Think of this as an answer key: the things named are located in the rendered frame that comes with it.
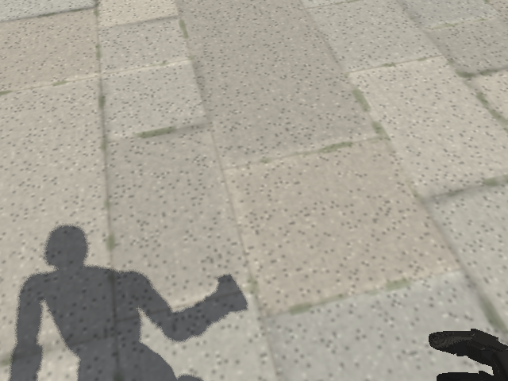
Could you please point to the right robot hand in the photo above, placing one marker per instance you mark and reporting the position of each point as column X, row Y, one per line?
column 478, row 346

